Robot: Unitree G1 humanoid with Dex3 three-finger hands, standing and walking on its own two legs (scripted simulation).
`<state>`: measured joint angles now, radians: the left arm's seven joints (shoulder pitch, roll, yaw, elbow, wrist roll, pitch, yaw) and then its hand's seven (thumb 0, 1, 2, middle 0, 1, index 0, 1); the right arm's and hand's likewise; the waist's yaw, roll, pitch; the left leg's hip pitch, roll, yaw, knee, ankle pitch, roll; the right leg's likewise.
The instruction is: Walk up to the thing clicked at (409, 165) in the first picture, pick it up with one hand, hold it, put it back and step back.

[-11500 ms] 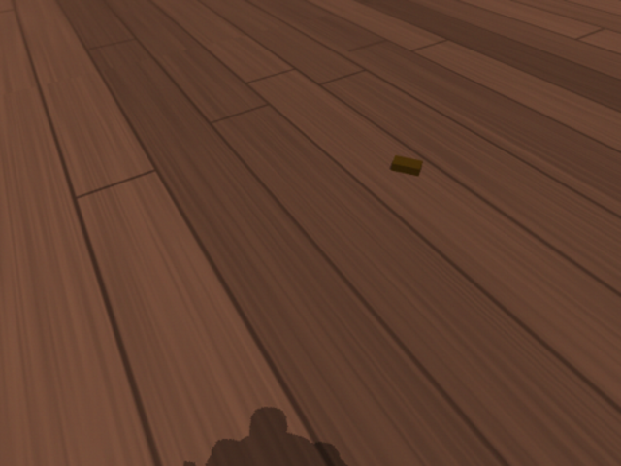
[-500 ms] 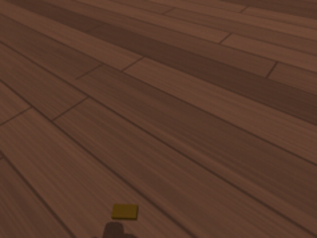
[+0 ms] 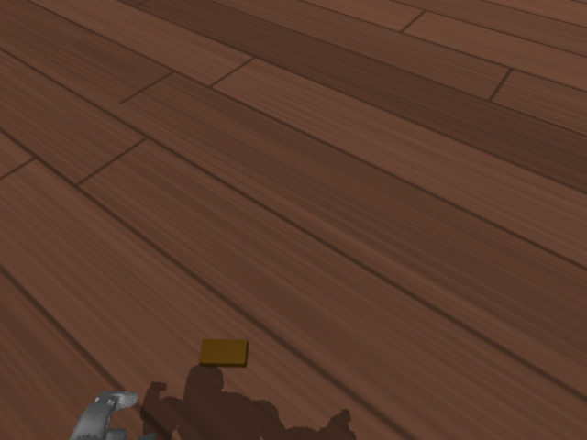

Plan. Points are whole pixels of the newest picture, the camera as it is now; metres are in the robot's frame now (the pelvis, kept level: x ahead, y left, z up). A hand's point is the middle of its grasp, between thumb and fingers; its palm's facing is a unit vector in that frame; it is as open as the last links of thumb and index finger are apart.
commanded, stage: rise first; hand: left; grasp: from above
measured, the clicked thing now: (224, 353) +0.47 +0.25 -0.74
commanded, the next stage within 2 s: none
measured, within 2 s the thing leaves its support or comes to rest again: neither
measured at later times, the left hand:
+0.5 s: hand out of the picture +0.14 +0.26 -0.20, palm faces -0.14 -0.88 -0.46, open 14.2 cm
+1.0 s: hand (159, 417) +0.23 +0.30 -0.37, palm faces -0.42 -0.52 -0.74, open 14.2 cm
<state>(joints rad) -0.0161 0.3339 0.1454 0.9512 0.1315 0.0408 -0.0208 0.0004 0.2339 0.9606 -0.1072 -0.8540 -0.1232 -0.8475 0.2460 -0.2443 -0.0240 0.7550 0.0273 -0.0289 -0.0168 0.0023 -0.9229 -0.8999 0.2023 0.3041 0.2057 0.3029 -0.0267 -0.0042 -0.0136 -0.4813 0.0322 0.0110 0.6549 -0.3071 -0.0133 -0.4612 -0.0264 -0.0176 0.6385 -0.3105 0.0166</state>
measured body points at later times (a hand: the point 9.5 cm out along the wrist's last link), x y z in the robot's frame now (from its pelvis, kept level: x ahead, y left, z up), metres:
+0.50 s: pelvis +0.00 +0.01 -0.06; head +0.10 +0.02 +0.38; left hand +0.14 +0.31 -0.17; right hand +0.18 -0.24 -0.15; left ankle +0.01 +0.13 -0.72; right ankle +0.00 -0.13 -0.72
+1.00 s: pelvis -0.05 +0.00 -0.23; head +0.13 +0.01 +0.18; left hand +0.25 +0.32 -0.32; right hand +0.14 -0.27 -0.35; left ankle +0.01 +0.13 -0.72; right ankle +0.00 -0.13 -0.72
